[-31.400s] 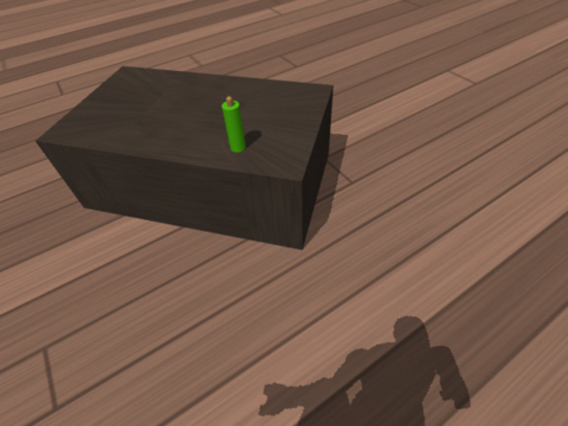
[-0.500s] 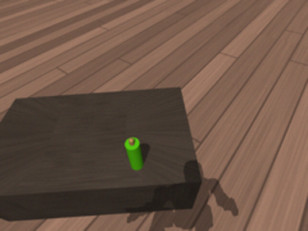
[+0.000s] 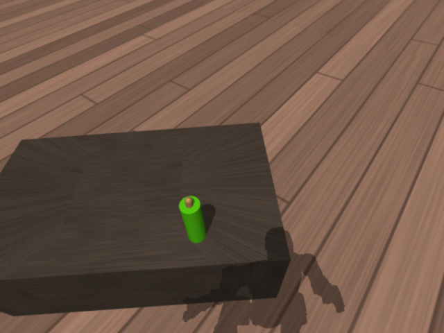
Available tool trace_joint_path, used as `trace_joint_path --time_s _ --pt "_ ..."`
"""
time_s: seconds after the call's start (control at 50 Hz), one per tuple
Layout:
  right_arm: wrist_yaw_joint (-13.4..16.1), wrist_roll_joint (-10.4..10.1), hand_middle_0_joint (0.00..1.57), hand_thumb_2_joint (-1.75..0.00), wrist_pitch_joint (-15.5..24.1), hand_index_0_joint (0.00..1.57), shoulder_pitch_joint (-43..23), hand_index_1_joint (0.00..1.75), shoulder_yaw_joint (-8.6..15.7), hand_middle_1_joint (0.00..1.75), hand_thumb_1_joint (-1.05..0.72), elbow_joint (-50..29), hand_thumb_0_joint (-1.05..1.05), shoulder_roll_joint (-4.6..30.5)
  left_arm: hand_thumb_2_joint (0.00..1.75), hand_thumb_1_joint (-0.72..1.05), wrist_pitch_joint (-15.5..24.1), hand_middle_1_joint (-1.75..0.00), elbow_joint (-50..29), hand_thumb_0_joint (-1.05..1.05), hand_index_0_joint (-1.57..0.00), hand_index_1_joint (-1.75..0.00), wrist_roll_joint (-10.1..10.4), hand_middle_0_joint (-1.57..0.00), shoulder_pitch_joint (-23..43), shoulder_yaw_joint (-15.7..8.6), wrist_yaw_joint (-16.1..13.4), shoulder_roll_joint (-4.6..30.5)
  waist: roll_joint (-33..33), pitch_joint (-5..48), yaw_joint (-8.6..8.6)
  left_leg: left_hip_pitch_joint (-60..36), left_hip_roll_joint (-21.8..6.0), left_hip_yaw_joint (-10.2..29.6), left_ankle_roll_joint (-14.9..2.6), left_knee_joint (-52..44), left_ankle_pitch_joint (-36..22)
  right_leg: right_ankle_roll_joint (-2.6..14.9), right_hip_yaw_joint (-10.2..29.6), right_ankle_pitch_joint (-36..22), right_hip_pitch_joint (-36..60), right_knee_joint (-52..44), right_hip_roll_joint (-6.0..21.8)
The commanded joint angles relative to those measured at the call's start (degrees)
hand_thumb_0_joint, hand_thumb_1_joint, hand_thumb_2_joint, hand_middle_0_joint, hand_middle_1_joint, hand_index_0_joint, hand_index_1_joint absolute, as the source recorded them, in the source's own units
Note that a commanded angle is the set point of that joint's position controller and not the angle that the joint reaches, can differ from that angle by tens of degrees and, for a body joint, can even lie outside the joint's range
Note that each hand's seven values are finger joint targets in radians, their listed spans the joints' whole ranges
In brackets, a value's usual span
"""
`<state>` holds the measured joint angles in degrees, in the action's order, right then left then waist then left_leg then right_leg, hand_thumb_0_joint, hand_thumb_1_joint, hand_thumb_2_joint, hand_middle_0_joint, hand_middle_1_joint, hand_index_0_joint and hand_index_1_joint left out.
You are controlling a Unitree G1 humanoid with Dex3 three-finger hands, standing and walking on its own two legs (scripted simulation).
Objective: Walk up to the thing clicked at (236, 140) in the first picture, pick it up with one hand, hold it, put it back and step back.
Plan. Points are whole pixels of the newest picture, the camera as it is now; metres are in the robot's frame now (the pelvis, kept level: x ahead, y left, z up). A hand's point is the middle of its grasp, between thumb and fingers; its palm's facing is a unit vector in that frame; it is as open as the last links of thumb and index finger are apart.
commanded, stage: stand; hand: left
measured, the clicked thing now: (193, 218) +0.48 +0.13 -0.25
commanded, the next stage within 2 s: step back in 0.02 s
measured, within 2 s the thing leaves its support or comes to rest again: neither
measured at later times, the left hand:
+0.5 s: hand out of the picture -0.02 +0.24 -0.15, palm faces +0.01 -0.89 -0.45, open 7.4 cm
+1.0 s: hand out of the picture -0.15 +0.29 -0.17, palm faces +0.06 -0.92 -0.40, open 7.4 cm
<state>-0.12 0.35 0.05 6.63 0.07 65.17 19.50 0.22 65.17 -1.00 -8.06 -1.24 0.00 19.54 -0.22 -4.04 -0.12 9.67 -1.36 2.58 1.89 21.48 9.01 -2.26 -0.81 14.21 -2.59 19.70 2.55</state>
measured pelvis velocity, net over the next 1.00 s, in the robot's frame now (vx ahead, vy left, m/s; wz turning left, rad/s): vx -0.21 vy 0.01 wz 0.03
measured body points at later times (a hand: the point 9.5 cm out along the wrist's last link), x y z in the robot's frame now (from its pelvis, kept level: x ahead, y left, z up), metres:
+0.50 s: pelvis -0.08 -0.03 -0.01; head -0.01 -0.07 +0.43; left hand -0.02 +0.29 -0.12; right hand +0.04 -0.34 -0.16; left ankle -0.11 +0.12 -0.66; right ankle -0.06 -0.14 -0.75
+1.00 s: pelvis -0.21 +0.01 -0.02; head -0.15 +0.03 +0.43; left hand -0.15 +0.34 -0.14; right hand -0.06 -0.29 -0.12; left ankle -0.15 +0.12 -0.74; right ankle -0.26 -0.14 -0.67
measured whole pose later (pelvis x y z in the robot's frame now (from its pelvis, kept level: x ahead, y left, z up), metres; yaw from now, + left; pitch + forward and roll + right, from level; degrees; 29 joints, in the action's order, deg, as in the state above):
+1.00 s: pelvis -0.21 +0.01 -0.02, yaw +2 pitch -2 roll -1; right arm -0.3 1.3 -2.7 3.5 2.3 48.7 20.2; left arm -2.1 50.3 -0.7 -11.1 -5.2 -1.6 23.0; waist 1.6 -9.8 1.3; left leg 19.4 -0.7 -1.5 -2.2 32.6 11.5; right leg -1.8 6.7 28.3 -22.6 64.7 -4.0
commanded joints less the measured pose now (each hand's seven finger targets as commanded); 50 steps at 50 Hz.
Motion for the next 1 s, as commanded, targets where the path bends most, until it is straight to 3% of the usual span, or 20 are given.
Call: trace_joint_path --time_s 0.0,0.08,0.18,0.22,0.24,0.26,0.28,0.32,0.38,0.52,0.56,0.6,0.64,0.68,0.7,0.72,0.74,0.82,0.9,0.98 --pt "0.43 -0.29 0.20 -0.90 0.26 0.20 -4.25 0.30 3.60 0.30 -0.90 -4.57 0.00 15.23 0.90 0.90 0.49 -0.30 -4.41 0.00 -0.20 -0.30 1.37 -0.20 2.00 -4.43 -1.00 15.84 -0.70 -1.20 -0.03 1.29 -4.61 4.19 -4.67 3.04 -19.29 3.30 2.84 -16.22 -7.08 2.09 3.81" --pt "0.30 -0.98 0.20 -0.90 -0.52 0.20 -1.94 0.30 4.51 0.30 -0.90 -6.83 0.00 15.28 0.90 0.90 -0.21 -0.30 -7.39 0.00 -0.20 -0.30 1.59 -0.20 0.65 -4.62 -1.42 12.98 -3.28 6.47 -0.59 0.65 -7.61 5.37 -8.86 4.98 -27.57 4.31 -0.05 -16.25 -4.54 11.47 1.17" --pt "0.42 -0.13 0.20 -0.90 -1.93 0.20 -5.31 0.30 6.17 0.30 -0.90 -11.57 0.00 17.75 0.90 0.90 -1.89 -0.30 -9.02 0.00 -0.20 -0.30 1.01 -0.20 -3.53 -4.69 -1.03 11.03 -12.31 9.43 0.76 6.27 -13.47 12.02 -15.22 2.37 -19.09 4.21 -0.48 8.70 -7.09 25.94 -3.83" --pt "0.45 0.30 0.20 -0.90 -2.59 0.20 -7.89 0.30 6.31 0.30 -0.90 -13.40 0.00 17.27 0.90 0.90 -2.08 -0.30 -8.42 0.00 -0.20 -0.30 0.72 -0.20 -6.78 -5.13 -0.84 10.85 -12.35 9.82 2.62 10.74 -12.70 11.00 -14.68 5.14 -12.77 5.04 0.14 9.50 -5.13 23.46 -3.02" --pt "0.39 0.07 0.20 -0.90 -3.00 0.20 -9.26 0.30 6.13 0.30 -0.90 -14.41 0.00 16.11 0.90 0.90 -1.84 -0.30 -8.36 0.00 -0.20 -0.30 0.39 -0.20 -7.90 -5.53 -0.81 11.71 -9.12 9.24 3.76 12.85 -8.89 9.27 -12.56 11.25 -8.52 6.38 2.86 6.09 -5.48 18.68 -0.67" --pt "0.48 -0.46 0.20 -0.90 -3.25 0.20 -10.38 0.30 5.54 0.30 -0.90 -15.47 0.00 13.56 0.90 0.90 -1.33 -0.30 -9.50 0.00 -0.20 -0.30 -0.30 -0.20 -7.54 -6.12 -1.05 14.84 2.14 6.32 4.88 14.68 0.38 5.00 -7.51 22.78 0.07 9.03 13.25 -3.96 -9.59 4.39 7.77" --pt "0.92 -0.66 0.20 -0.90 -3.56 0.20 -9.65 0.30 4.76 0.30 -0.90 -16.40 0.00 10.43 0.90 0.90 -0.63 -0.30 -11.11 0.00 -0.20 -0.30 -0.79 -0.20 -4.52 -7.24 -1.10 20.02 11.37 2.41 3.71 21.76 10.25 3.04 -3.96 34.34 20.97 11.75 25.34 -14.82 -10.10 -2.46 16.89" --pt "1.78 0.10 0.20 -0.90 -3.92 0.20 -2.89 0.30 5.32 0.30 -0.90 -14.60 0.00 11.96 0.90 0.90 -0.05 -0.30 -14.96 0.00 -0.20 -0.30 -1.50 -0.20 2.06 -7.50 -1.78 21.94 10.45 2.89 0.81 21.19 7.48 8.72 -3.98 47.38 26.01 19.67 29.14 -24.13 -15.51 -0.16 22.89" --pt "1.21 -1.25 0.20 -0.90 -3.55 0.20 2.95 0.30 6.05 0.30 -0.90 -12.28 0.00 14.32 0.90 0.90 0.34 -0.30 -17.44 0.00 -0.20 -0.30 -1.38 -0.20 9.31 -6.72 -1.76 16.56 7.48 3.52 -3.35 19.96 8.06 9.15 -2.80 49.29 17.48 12.93 12.73 -23.01 -11.67 3.77 11.51" --pt "1.87 0.06 0.20 -0.90 -2.43 0.20 -2.66 0.30 4.24 0.30 -0.90 -16.40 0.00 12.82 0.90 0.90 -0.17 -0.30 -17.91 0.00 -0.20 -0.30 -0.51 -0.20 -3.59 -6.82 -3.15 14.15 8.97 8.25 4.53 25.46 5.42 5.63 -0.76 34.86 19.98 15.01 12.38 -36.09 9.04 10.78 13.83" --pt "1.78 0.38 0.20 -0.90 -2.28 0.20 -2.59 0.30 4.34 0.30 -0.90 -17.08 0.00 12.83 0.90 0.90 -0.31 -0.30 -18.58 0.00 -0.20 -0.30 -0.34 -0.20 -4.74 -7.28 -3.27 15.71 11.14 8.75 4.86 21.98 3.72 3.65 -1.03 29.61 21.43 15.53 12.81 -39.21 8.33 11.63 15.31" --pt "1.45 0.57 0.20 -0.90 -2.30 0.20 1.20 0.30 4.78 0.30 -0.90 -16.33 0.00 13.27 0.90 0.90 -0.54 -0.30 -20.19 0.00 -0.20 -0.30 -0.10 -0.20 -1.92 -7.58 -3.26 16.78 13.63 10.13 2.64 16.61 1.52 2.13 -2.11 22.41 20.01 14.69 12.52 -38.95 5.54 12.82 16.00" --pt "0.94 0.83 0.20 -0.90 -2.16 0.20 5.12 0.30 5.48 0.30 -0.90 -14.61 0.00 13.22 0.90 0.90 -0.82 -0.30 -21.36 0.00 -0.20 -0.30 0.16 -0.20 1.16 -7.32 -2.90 17.21 12.19 11.05 0.34 9.12 2.36 -0.81 -2.92 13.97 13.86 12.93 9.93 -34.07 -0.39 14.96 14.12" --pt "0.57 1.43 0.20 -0.90 -1.89 0.20 6.33 0.30 6.25 0.30 -0.90 -14.19 0.00 14.24 0.90 0.90 -1.41 -0.30 -22.28 0.00 -0.20 -0.30 0.74 -0.20 1.76 -6.57 -2.34 16.25 7.03 10.48 -1.55 1.33 1.49 -0.73 -3.77 4.89 -1.81 8.61 7.48 -21.81 -9.01 18.46 10.12" --pt "0.39 2.25 0.20 -0.90 -1.97 0.20 5.46 0.30 7.21 0.30 -0.90 -15.16 0.00 18.21 0.90 0.90 -1.51 -0.30 -22.89 0.00 -0.20 -0.30 0.99 -0.20 1.05 -6.02 -2.35 13.82 -5.72 10.74 -1.64 -1.40 -8.53 13.69 -7.95 3.99 -11.69 5.20 4.70 -6.56 -17.98 26.64 2.18" --pt "-0.06 1.92 0.20 -0.90 -2.15 0.20 2.09 0.30 7.52 0.30 -0.90 -16.24 0.00 21.31 0.90 0.90 -1.73 -0.30 -22.82 0.00 -0.20 -0.30 1.38 -0.20 2.65 -6.10 -2.83 12.75 -15.43 8.23 -2.04 0.48 -16.85 22.96 -15.33 -1.42 -12.59 3.75 1.28 21.71 -24.61 36.50 -7.92" --pt "-0.12 1.88 0.20 -0.90 -2.10 0.20 2.07 0.30 7.98 0.30 -0.90 -16.60 0.00 23.62 0.90 0.90 -1.97 -0.30 -21.98 0.00 -0.20 -0.30 0.50 -0.20 4.16 -6.93 -3.43 13.95 -16.10 6.89 -4.01 8.07 -20.63 28.21 -19.90 -3.42 -10.89 3.12 8.73 27.82 -21.53 46.67 -8.32" --pt "0.85 2.17 0.20 -0.90 -2.01 0.20 -6.40 0.30 5.84 0.30 -0.90 -19.36 0.00 14.96 0.90 0.90 -2.17 -0.30 -18.40 0.00 -0.20 -0.30 1.18 -0.20 -3.93 -6.81 -2.71 13.60 -7.36 1.73 2.55 4.95 -10.54 9.68 -12.52 0.02 -10.17 3.71 11.07 14.06 -28.80 54.50 -8.77" --pt "0.91 1.35 0.20 -0.90 -1.55 0.20 -2.24 0.30 5.77 0.30 -0.90 -19.23 0.00 13.12 0.90 0.90 -1.28 -0.30 -18.33 0.00 -0.20 -0.30 0.44 -0.20 -5.26 -6.51 -2.29 12.58 -8.16 3.76 0.27 -3.95 -10.90 9.15 -15.26 2.48 -12.38 0.32 8.57 12.64 -28.54 48.16 -6.86" --pt "0.78 1.17 0.20 -0.90 -1.87 0.20 -0.01 0.30 6.37 0.30 -0.90 -20.01 0.00 14.72 0.90 0.90 -0.71 -0.30 -19.13 0.00 -0.20 -0.30 0.44 -0.20 -4.85 -5.92 -1.84 12.16 -10.32 6.70 -1.96 -7.73 -13.43 8.58 -17.36 3.99 -12.77 -0.63 5.01 15.22 -23.65 33.40 -4.13"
